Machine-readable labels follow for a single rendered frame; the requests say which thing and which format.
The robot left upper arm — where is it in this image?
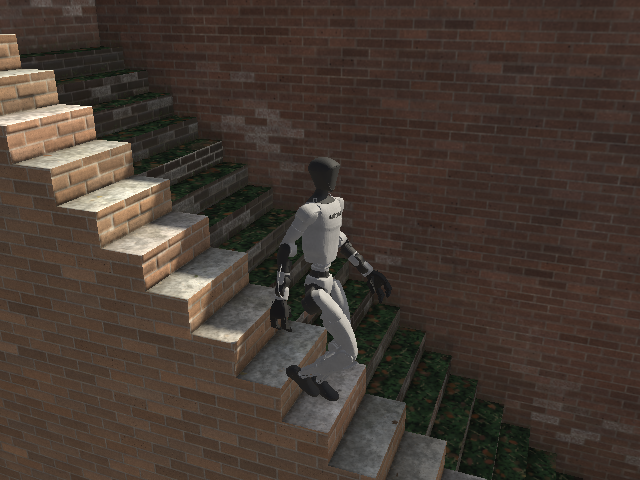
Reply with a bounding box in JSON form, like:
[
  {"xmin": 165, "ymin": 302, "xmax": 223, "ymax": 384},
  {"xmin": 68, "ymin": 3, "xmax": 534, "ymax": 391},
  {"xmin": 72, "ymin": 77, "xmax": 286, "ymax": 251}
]
[{"xmin": 331, "ymin": 196, "xmax": 347, "ymax": 248}]

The robot right forearm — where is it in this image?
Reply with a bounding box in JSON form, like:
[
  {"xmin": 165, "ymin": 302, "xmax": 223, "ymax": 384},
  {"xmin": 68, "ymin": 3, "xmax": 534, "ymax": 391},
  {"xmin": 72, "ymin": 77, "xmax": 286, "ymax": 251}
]
[{"xmin": 275, "ymin": 243, "xmax": 292, "ymax": 300}]

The robot left forearm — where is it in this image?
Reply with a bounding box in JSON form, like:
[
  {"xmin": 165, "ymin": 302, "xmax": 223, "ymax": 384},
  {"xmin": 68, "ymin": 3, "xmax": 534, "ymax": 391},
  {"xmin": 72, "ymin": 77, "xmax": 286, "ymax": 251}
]
[{"xmin": 340, "ymin": 238, "xmax": 373, "ymax": 277}]

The robot left thigh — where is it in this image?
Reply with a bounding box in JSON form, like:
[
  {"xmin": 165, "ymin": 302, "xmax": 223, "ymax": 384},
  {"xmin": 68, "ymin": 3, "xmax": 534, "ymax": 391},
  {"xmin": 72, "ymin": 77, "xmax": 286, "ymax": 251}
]
[{"xmin": 328, "ymin": 279, "xmax": 351, "ymax": 352}]

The robot right hand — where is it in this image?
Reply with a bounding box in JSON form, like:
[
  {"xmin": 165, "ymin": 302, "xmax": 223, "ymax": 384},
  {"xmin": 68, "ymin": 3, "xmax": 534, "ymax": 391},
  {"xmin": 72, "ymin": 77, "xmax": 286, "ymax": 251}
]
[{"xmin": 270, "ymin": 299, "xmax": 292, "ymax": 332}]

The robot left hand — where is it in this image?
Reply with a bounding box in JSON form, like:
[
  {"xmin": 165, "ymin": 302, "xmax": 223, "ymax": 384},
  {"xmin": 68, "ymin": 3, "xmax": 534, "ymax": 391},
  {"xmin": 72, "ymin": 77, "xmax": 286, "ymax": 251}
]
[{"xmin": 366, "ymin": 270, "xmax": 392, "ymax": 304}]

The left robot foot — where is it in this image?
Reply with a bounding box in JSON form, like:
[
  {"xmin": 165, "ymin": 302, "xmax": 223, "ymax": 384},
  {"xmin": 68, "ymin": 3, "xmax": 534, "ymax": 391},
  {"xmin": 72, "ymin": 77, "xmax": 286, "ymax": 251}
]
[{"xmin": 311, "ymin": 376, "xmax": 339, "ymax": 401}]

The robot right upper arm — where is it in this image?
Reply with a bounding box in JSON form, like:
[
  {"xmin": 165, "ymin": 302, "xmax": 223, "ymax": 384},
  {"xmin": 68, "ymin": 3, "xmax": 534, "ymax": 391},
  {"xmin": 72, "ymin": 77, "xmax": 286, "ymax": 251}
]
[{"xmin": 279, "ymin": 203, "xmax": 321, "ymax": 257}]

